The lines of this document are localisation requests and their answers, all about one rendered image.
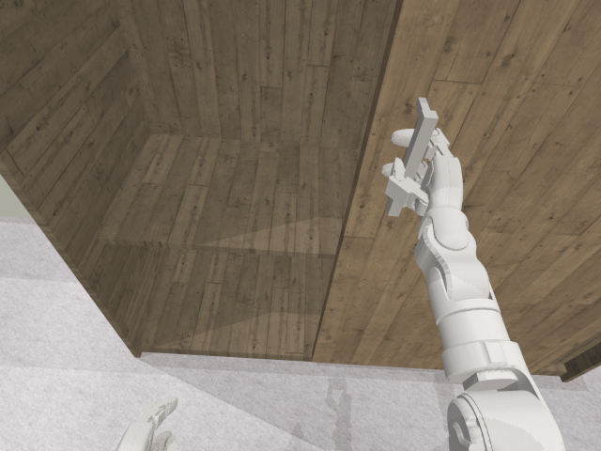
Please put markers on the right robot hand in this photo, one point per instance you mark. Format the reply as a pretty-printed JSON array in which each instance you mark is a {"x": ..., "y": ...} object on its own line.
[{"x": 438, "y": 184}]

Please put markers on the robot right forearm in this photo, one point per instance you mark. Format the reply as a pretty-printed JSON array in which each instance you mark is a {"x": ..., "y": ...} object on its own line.
[{"x": 478, "y": 352}]

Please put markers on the handle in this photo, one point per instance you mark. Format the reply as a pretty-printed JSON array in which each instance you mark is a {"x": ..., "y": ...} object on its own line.
[{"x": 417, "y": 146}]

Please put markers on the right robot upper arm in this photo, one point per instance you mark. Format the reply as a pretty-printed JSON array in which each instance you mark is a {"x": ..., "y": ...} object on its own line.
[{"x": 501, "y": 421}]

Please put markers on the wardrobe door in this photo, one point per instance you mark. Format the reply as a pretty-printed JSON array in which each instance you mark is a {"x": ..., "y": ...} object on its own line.
[
  {"x": 577, "y": 350},
  {"x": 516, "y": 85}
]

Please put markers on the left robot hand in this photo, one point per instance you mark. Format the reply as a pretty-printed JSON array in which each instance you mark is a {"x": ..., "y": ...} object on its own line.
[{"x": 139, "y": 435}]

